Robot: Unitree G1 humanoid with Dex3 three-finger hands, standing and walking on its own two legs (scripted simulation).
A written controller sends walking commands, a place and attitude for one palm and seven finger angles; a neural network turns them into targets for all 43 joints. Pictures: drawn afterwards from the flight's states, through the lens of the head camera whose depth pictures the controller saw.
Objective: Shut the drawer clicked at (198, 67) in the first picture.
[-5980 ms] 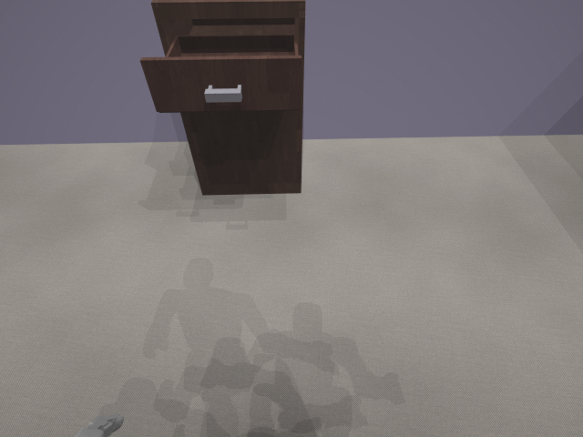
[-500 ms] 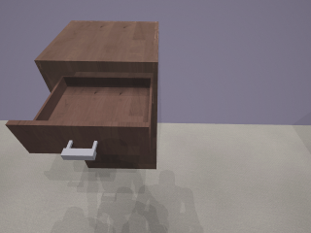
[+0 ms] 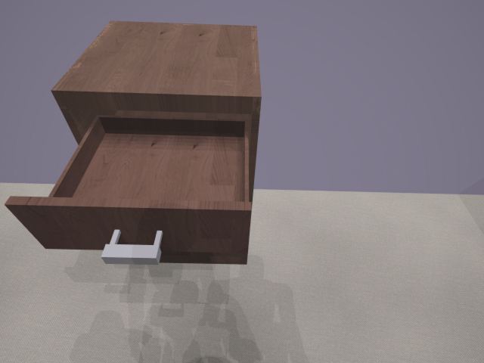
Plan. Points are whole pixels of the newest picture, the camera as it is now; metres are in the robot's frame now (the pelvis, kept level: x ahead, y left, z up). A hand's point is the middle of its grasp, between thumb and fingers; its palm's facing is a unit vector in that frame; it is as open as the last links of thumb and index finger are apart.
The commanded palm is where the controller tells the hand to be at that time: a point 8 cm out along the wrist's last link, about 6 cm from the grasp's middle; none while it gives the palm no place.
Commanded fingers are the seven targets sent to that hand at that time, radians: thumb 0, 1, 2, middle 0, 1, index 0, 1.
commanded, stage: shuffle to correct the standing spot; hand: left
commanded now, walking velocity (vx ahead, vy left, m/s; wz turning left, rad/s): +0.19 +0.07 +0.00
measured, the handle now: (135, 244) +0.33 +0.23 -0.04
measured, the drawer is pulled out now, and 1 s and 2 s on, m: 0.30 0.30 0.29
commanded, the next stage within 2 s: come to a stop and stand still in 0.04 s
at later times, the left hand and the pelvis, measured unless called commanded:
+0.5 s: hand out of the picture +0.12 +0.19 -0.18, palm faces +0.07 -0.98 -0.20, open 7.1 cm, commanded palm none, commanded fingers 0.00 0.90 0.90 -0.20 -0.30 -0.20 -0.30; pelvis +0.05 +0.01 -0.01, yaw +1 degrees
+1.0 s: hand out of the picture +0.02 +0.18 -0.17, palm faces +0.03 -0.99 -0.16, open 7.4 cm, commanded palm none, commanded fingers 0.00 0.90 0.90 -0.20 -0.30 -0.20 -0.30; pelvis +0.04 +0.02 +0.00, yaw +0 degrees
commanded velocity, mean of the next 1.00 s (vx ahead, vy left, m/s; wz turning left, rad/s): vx -0.02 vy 0.02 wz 0.00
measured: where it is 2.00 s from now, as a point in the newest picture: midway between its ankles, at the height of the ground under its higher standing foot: outside the picture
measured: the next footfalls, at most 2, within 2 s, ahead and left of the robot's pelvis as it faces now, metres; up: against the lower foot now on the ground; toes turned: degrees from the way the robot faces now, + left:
right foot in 0.26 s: +0.10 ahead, -0.10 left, +0.00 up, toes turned -3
left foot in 0.44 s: +0.09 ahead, +0.12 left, +0.00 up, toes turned +6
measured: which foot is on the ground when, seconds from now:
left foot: down 0.00-0.28, up 0.30-0.42, down 0.44-1.00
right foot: up 0.00-0.24, down 0.26-1.00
